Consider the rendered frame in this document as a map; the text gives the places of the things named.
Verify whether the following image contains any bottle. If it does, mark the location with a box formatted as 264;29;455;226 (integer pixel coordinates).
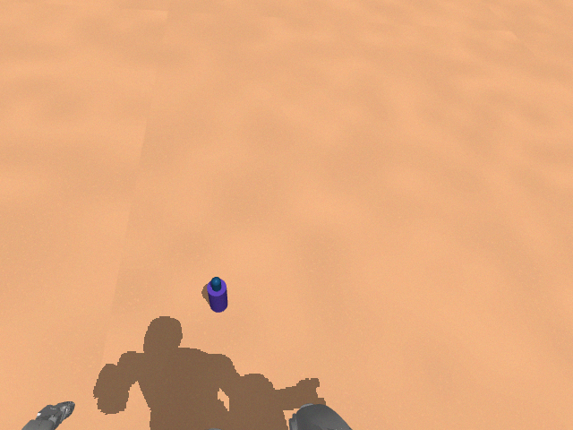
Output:
207;277;227;313

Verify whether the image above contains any left robot hand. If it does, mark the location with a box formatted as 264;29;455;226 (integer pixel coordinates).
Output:
22;401;75;430

